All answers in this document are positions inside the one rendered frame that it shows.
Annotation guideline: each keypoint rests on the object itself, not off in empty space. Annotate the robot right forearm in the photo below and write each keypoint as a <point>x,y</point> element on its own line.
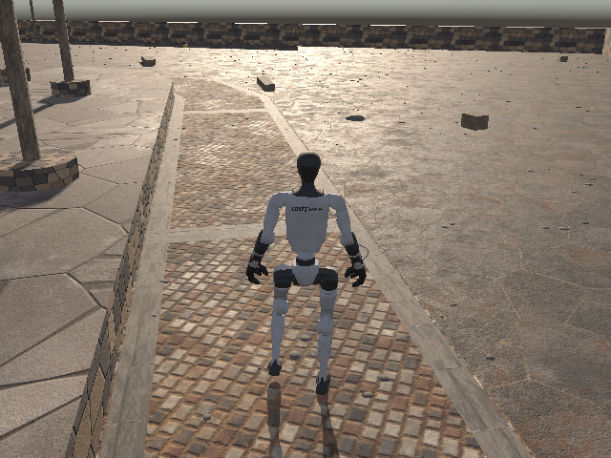
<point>354,254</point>

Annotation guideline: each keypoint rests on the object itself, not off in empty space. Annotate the left robot hand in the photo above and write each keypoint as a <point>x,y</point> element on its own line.
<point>251,270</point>

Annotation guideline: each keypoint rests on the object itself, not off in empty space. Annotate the right robot hand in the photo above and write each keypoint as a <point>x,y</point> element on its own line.
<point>354,273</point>

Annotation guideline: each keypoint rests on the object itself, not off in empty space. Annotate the left robot foot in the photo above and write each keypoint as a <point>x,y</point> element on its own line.
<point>274,369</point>

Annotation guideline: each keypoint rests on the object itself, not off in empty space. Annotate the robot torso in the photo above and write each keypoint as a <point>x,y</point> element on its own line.
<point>306,230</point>

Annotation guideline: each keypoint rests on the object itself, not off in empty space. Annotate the robot right upper arm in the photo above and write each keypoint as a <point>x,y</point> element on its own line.
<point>337,203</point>

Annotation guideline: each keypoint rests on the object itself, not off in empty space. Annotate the robot left forearm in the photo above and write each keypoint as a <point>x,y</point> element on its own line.
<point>258,252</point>

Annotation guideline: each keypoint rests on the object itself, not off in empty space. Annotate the robot left upper arm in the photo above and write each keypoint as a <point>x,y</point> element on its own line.
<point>271,216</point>

